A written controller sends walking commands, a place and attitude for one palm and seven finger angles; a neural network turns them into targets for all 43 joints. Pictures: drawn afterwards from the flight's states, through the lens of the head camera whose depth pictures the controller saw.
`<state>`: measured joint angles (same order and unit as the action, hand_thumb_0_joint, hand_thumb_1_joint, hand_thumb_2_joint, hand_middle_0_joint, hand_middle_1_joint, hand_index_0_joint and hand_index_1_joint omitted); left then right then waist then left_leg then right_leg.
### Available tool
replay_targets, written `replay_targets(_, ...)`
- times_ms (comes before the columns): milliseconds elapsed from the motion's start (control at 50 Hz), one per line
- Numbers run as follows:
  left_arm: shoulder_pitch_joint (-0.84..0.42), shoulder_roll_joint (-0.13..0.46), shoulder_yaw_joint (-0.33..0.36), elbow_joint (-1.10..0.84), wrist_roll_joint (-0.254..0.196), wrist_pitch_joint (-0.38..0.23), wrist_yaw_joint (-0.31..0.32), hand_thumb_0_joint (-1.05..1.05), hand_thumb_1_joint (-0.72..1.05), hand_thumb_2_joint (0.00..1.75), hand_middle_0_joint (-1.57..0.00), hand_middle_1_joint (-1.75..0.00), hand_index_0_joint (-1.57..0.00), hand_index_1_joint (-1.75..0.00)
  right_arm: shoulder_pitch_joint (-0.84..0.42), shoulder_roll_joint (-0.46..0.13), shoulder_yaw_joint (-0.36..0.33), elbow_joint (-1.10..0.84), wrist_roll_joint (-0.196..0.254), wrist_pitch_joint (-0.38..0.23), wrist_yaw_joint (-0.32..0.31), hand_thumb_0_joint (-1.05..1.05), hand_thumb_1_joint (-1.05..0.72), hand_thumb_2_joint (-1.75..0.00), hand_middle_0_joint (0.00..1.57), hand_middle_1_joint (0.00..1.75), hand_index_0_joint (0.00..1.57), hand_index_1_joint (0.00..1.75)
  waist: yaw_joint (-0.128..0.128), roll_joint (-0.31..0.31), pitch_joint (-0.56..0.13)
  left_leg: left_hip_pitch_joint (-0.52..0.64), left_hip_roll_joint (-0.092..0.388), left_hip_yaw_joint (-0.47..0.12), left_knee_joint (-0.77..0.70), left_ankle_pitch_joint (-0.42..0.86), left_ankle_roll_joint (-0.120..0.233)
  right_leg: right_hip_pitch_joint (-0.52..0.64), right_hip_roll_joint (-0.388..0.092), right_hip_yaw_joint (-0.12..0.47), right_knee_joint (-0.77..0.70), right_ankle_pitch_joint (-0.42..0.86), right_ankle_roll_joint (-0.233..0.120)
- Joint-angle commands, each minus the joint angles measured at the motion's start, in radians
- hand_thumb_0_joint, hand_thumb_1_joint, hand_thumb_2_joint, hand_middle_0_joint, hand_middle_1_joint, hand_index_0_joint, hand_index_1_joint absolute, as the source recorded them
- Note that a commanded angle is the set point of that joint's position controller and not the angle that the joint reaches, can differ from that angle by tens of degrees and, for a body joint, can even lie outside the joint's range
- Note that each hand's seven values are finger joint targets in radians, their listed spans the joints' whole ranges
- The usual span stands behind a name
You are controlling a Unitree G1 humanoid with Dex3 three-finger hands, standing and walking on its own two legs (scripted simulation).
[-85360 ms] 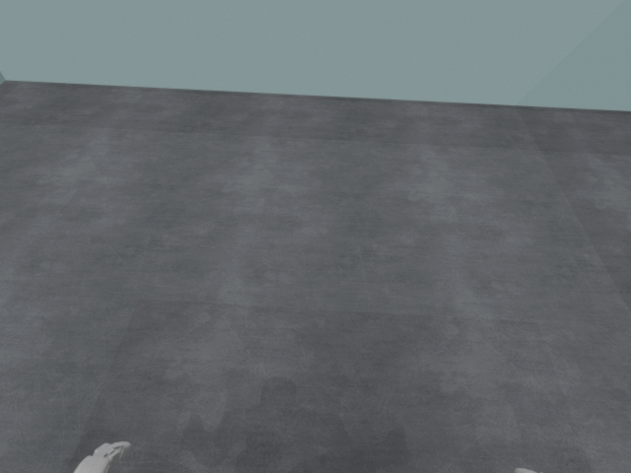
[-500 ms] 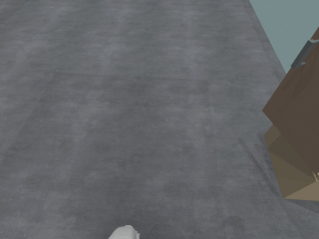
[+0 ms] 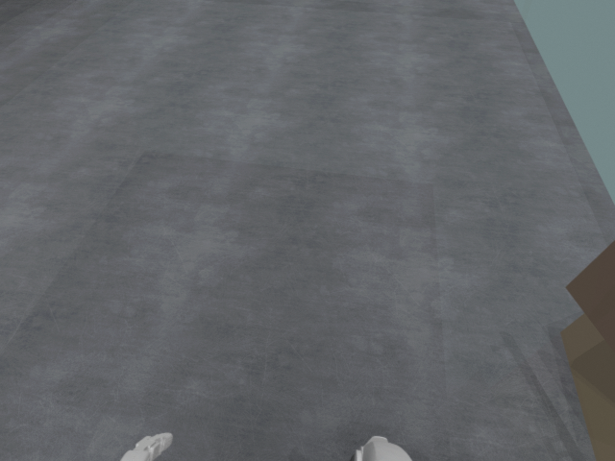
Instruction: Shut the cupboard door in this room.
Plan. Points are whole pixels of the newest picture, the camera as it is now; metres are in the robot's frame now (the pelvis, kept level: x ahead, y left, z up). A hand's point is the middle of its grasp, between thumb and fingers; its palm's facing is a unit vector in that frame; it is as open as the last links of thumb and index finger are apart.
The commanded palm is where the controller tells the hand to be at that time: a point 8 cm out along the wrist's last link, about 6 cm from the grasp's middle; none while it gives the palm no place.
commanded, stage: walk to a spot facing it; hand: left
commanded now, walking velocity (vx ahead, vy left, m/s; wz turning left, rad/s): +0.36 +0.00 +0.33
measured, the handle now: out of the picture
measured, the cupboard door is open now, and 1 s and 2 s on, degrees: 22 22 22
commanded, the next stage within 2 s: turn to face it in 0.30 s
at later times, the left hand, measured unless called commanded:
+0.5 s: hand out of the picture +0.14 +0.19 -0.19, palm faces +0.29 -0.94 -0.16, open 7.3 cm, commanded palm none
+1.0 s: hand (171, 354) +0.31 +0.25 -0.16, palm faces +0.02 -0.97 -0.24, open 7.4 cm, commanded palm none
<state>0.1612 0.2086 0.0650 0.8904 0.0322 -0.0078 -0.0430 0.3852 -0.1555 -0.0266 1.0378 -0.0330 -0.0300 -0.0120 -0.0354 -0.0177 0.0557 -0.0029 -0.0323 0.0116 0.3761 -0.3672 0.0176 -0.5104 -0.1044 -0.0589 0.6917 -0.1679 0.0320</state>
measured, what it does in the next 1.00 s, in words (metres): walks ahead: right foot, then left foot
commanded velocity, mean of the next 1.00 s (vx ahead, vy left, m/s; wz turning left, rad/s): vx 0.06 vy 0.00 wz -0.17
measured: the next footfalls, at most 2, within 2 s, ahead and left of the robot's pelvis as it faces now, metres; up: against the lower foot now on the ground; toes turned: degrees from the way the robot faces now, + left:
right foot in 0.04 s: +0.16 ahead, -0.13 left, +0.00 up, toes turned -5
left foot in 0.50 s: +0.32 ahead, +0.14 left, +0.00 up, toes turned +19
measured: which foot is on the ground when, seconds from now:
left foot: down 0.00-0.06, up 0.08-0.48, down 0.50-1.00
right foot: up 0.00-0.02, down 0.04-0.50, up 0.52-0.98, down 1.00-1.00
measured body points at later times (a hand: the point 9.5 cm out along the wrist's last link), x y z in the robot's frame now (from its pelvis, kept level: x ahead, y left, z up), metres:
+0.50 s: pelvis +0.20 +0.03 -0.02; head +0.23 +0.07 +0.43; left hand +0.13 +0.24 -0.18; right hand +0.37 -0.19 -0.14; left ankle +0.28 +0.13 -0.74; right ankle +0.13 -0.12 -0.73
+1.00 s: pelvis +0.24 +0.04 -0.01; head +0.27 +0.04 +0.44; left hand +0.31 +0.30 -0.15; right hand +0.31 -0.21 -0.15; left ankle +0.28 +0.13 -0.73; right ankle +0.23 -0.08 -0.73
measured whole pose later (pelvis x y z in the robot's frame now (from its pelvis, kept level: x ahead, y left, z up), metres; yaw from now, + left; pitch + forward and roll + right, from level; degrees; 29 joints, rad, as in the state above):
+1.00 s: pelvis +0.24 +0.04 -0.01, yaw -3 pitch +1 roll +0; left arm 0.25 0.20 0.09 0.89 0.04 0.05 -0.02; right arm 0.18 -0.22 -0.06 0.94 -0.03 0.03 -0.02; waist 0.01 0.02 0.05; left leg -0.34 0.15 0.35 0.63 -0.29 0.05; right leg -0.29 -0.05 -0.09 0.63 -0.31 0.00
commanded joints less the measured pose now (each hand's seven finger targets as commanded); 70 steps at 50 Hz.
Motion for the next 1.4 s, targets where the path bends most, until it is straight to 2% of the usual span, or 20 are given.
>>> replay_targets(0,0.205,0.120,0.042,0.005,-0.001,-0.040,0.012,0.00,0.90,0.90,-0.20,-0.30,-0.20,-0.30,-0.024,-0.173,-0.042,-0.039,0.010,-0.028,-0.007,0.00,-0.90,-0.90,0.20,0.30,0.20,0.30,0.132,-0.008,-0.021,-0.305,0.165,-0.110,0.138,0.231,0.119,0.459,0.046,0.016,-0.155,-0.022,-0.034)
replay_targets(40,0.416,0.277,0.077,0.064,0.004,-0.050,0.033,0.00,0.90,0.90,-0.20,-0.30,-0.20,-0.30,0.055,-0.087,-0.033,-0.069,0.027,-0.034,0.002,0.00,-0.90,-0.90,0.20,0.30,0.20,0.30,0.169,-0.393,-0.214,-0.579,-0.049,-0.003,0.766,-0.226,0.054,0.724,-0.369,0.601,-0.460,-0.327,-0.165)
replay_targets(60,0.349,0.238,0.068,0.046,-0.008,-0.045,0.040,0.00,0.90,0.90,-0.20,-0.30,-0.20,-0.30,0.014,-0.114,-0.041,-0.070,0.017,-0.029,0.006,0.00,-0.90,-0.90,0.20,0.30,0.20,0.30,0.151,-0.259,-0.119,-0.646,0.015,-0.062,0.902,-0.171,0.060,0.639,-0.364,0.606,-0.508,-0.435,-0.173)
replay_targets(160,0.132,0.059,0.018,0.003,-0.003,-0.071,0.052,0.00,0.90,0.90,-0.20,-0.30,-0.20,-0.30,-0.018,-0.050,-0.034,-0.038,0.011,0.003,0.025,0.00,-0.90,-0.90,0.20,0.30,0.20,0.30,0.019,-0.071,-0.033,-0.562,0.114,-0.044,0.869,0.107,0.011,0.325,-0.227,0.067,-0.464,0.095,-0.116)
replay_targets(340,0.183,0.109,0.026,0.035,-0.003,-0.068,0.063,0.00,0.90,0.90,-0.20,-0.30,-0.20,-0.30,-0.212,-0.046,-0.019,-0.153,0.013,0.028,0.053,0.00,-0.90,-0.90,0.20,0.30,0.20,0.30,0.032,-0.114,-0.014,-0.611,0.120,0.078,0.441,0.125,-0.019,0.486,-0.238,-0.154,-0.355,0.540,-0.122)
replay_targets(400,0.194,0.135,0.027,0.039,-0.003,-0.062,0.065,0.00,0.90,0.90,-0.20,-0.30,-0.20,-0.30,-0.199,-0.060,-0.016,-0.160,0.010,0.019,0.048,0.00,-0.90,-0.90,0.20,0.30,0.20,0.30,0.024,-0.105,-0.046,-0.456,0.064,0.107,0.314,0.143,0.007,0.482,-0.244,-0.142,-0.251,0.643,-0.115)
replay_targets(440,0.189,0.115,0.014,0.042,-0.014,-0.052,0.069,0.00,0.90,0.90,-0.20,-0.30,-0.20,-0.30,-0.002,-0.127,-0.028,-0.103,0.002,0.004,0.035,0.00,-0.90,-0.90,0.20,0.30,0.20,0.30,-0.057,0.000,-0.159,-0.104,0.071,0.060,0.145,0.441,0.023,0.354,-0.166,-0.174,-0.015,0.421,-0.067)
replay_targets(480,0.274,0.036,-0.021,0.038,-0.032,-0.025,0.078,0.00,0.90,0.90,-0.20,-0.30,-0.20,-0.30,0.106,-0.297,-0.054,-0.083,0.007,0.002,0.000,0.00,-0.90,-0.90,0.20,0.30,0.20,0.30,-0.069,0.358,-0.360,0.179,0.468,-0.358,0.080,1.029,0.213,0.082,0.063,-0.077,0.412,-0.560,-0.005)
replay_targets(520,0.225,0.017,-0.026,0.025,-0.021,-0.010,0.085,0.00,0.90,0.90,-0.20,-0.30,-0.20,-0.30,-0.048,-0.251,-0.032,-0.130,0.005,0.007,-0.016,0.00,-0.90,-0.90,0.20,0.30,0.20,0.30,-0.016,0.166,-0.197,-0.038,0.460,-0.261,0.016,0.712,0.218,0.051,0.026,0.022,0.470,-0.493,-0.033)
replay_targets(660,0.216,0.033,0.014,0.057,-0.006,0.057,0.048,0.00,0.90,0.90,-0.20,-0.30,-0.20,-0.30,-0.241,-0.200,-0.023,-0.171,0.002,0.029,-0.023,0.00,-0.90,-0.90,0.20,0.30,0.20,0.30,0.046,0.128,-0.073,-0.318,0.397,-0.067,-0.135,0.087,0.136,0.096,0.032,0.029,0.380,-0.283,-0.013)
replay_targets(940,0.173,0.051,0.042,-0.036,0.000,0.047,0.028,0.00,0.90,0.90,-0.20,-0.30,-0.20,-0.30,-0.199,-0.219,-0.068,-0.153,0.009,0.044,-0.010,0.00,-0.90,-0.90,0.20,0.30,0.20,0.30,0.062,0.106,-0.122,-0.252,0.396,0.134,0.097,0.174,0.065,0.269,0.073,-0.038,-0.145,-0.060,-0.029)
replay_targets(960,0.203,0.095,0.049,-0.034,0.004,0.040,0.032,0.00,0.90,0.90,-0.20,-0.30,-0.20,-0.30,-0.205,-0.195,-0.067,-0.164,0.014,0.045,-0.006,0.00,-0.90,-0.90,0.20,0.30,0.20,0.30,0.082,-0.004,-0.126,-0.309,0.332,0.182,0.226,0.111,0.016,0.324,0.013,0.079,-0.258,0.008,-0.064)
replay_targets(980,0.196,0.192,0.060,-0.041,0.015,0.025,0.043,0.00,0.90,0.90,-0.20,-0.30,-0.20,-0.30,-0.212,-0.127,-0.054,-0.198,0.021,0.048,-0.001,0.00,-0.90,-0.90,0.20,0.30,0.20,0.30,0.088,-0.283,-0.097,-0.504,0.176,0.252,0.419,-0.155,-0.052,0.382,-0.199,0.397,-0.380,0.157,-0.159)
replay_targets(1000,0.221,0.236,0.064,-0.033,0.002,0.023,0.051,0.00,0.90,0.90,-0.20,-0.30,-0.20,-0.30,-0.269,-0.136,-0.047,-0.229,0.017,0.058,-0.001,0.00,-0.90,-0.90,0.20,0.30,0.20,0.30,0.123,-0.257,-0.059,-0.586,0.103,0.139,0.623,-0.266,-0.063,0.344,-0.293,0.493,-0.411,0.285,-0.257)
replay_targets(1100,0.081,0.175,0.049,-0.066,-0.007,0.022,0.065,0.00,0.90,0.90,-0.20,-0.30,-0.20,-0.30,-0.216,-0.151,-0.049,-0.201,0.017,0.058,-0.005,0.00,-0.90,-0.90,0.20,0.30,0.20,0.30,0.042,-0.112,-0.109,-0.622,0.120,0.006,0.738,-0.047,-0.089,0.417,-0.150,0.296,-0.316,0.358,-0.221)
replay_targets(1220,0.069,0.205,0.057,-0.060,0.001,0.030,0.056,0.00,0.90,0.90,-0.20,-0.30,-0.20,-0.30,-0.199,-0.137,-0.040,-0.214,0.025,0.045,-0.012,0.00,-0.90,-0.90,0.20,0.30,0.20,0.30,0.055,-0.119,-0.108,-0.457,0.076,0.028,0.394,-0.072,-0.091,0.380,-0.126,0.339,-0.264,0.374,-0.223)
replay_targets(1280,0.005,0.186,0.052,-0.072,-0.015,0.044,0.051,0.00,0.90,0.90,-0.20,-0.30,-0.20,-0.30,-0.072,-0.162,-0.039,-0.176,0.025,0.029,-0.021,0.00,-0.90,-0.90,0.20,0.30,0.20,0.30,-0.006,-0.081,-0.130,-0.175,0.074,0.023,0.043,0.180,-0.084,0.216,-0.032,0.303,-0.148,0.244,-0.125)
replay_targets(1320,0.029,0.097,0.028,-0.108,-0.025,0.051,0.039,0.00,0.90,0.90,-0.20,-0.30,-0.20,-0.30,-0.023,-0.318,-0.067,-0.184,0.010,0.019,-0.029,0.00,-0.90,-0.90,0.20,0.30,0.20,0.30,-0.008,0.358,-0.157,-0.031,0.467,-0.342,-0.069,0.458,0.072,-0.032,0.158,0.085,0.219,-0.441,-0.008)
replay_targets(1340,0.005,0.124,0.033,-0.116,-0.018,0.056,0.037,0.00,0.90,0.90,-0.20,-0.30,-0.20,-0.30,-0.017,-0.321,-0.061,-0.193,0.000,0.026,-0.033,0.00,-0.90,-0.90,0.20,0.30,0.20,0.30,-0.022,0.277,-0.139,-0.110,0.510,-0.352,-0.056,0.474,0.143,-0.013,0.125,0.118,0.377,-0.476,-0.011)
replay_targets(1380,-0.011,0.134,0.048,-0.094,-0.006,0.064,0.024,0.00,0.90,0.90,-0.20,-0.30,-0.20,-0.30,-0.107,-0.262,-0.045,-0.210,-0.002,0.020,-0.038,0.00,-0.90,-0.90,0.20,0.30,0.20,0.30,0.018,0.227,-0.064,-0.189,0.431,-0.242,-0.075,0.465,0.124,-0.043,0.094,0.118,0.496,-0.364,0.008)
